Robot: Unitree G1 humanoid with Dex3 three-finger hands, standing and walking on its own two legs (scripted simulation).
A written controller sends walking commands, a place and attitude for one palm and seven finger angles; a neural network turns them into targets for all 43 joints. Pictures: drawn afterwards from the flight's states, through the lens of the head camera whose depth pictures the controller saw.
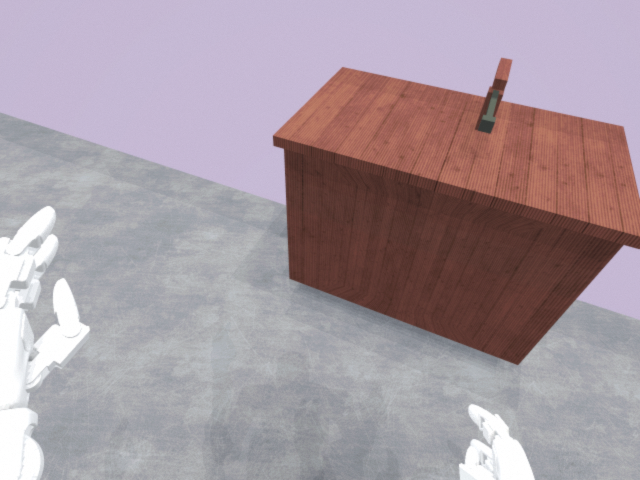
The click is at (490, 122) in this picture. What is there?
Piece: tap's lever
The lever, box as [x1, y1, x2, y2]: [478, 115, 495, 133]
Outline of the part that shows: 483,115 478,130 490,133 495,117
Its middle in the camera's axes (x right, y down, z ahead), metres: +0.37 -0.26 +0.86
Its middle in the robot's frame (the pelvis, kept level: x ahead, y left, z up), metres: +0.84 -0.31 +0.05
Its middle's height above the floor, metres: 0.82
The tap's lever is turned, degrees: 0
